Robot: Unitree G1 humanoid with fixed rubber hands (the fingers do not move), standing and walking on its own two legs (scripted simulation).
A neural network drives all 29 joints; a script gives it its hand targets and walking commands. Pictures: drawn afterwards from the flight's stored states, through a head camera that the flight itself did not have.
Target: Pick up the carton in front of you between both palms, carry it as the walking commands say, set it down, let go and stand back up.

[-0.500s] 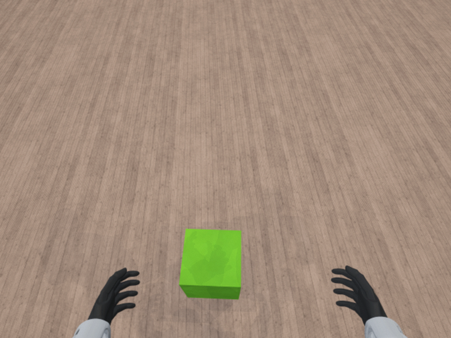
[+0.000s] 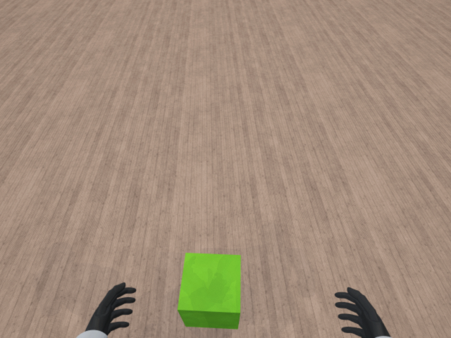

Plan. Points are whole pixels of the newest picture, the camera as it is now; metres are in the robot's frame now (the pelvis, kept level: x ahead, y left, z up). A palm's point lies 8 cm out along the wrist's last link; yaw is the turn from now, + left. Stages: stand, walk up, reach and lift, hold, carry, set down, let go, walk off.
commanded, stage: stand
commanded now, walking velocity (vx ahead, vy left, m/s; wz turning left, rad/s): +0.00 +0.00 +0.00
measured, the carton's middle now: (212, 291) +0.40 +0.07 -0.65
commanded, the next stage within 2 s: none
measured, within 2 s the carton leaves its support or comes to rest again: neither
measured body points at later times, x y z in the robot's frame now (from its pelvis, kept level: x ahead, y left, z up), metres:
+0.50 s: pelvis +0.04 +0.00 -0.01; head +0.04 -0.01 +0.44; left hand +0.11 +0.26 -0.12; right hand +0.15 -0.25 -0.14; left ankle +0.00 +0.12 -0.74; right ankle -0.05 -0.10 -0.74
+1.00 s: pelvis +0.03 +0.00 -0.01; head +0.03 -0.01 +0.44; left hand +0.03 +0.26 -0.14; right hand +0.10 -0.26 -0.15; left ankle +0.00 +0.12 -0.74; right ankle -0.05 -0.10 -0.74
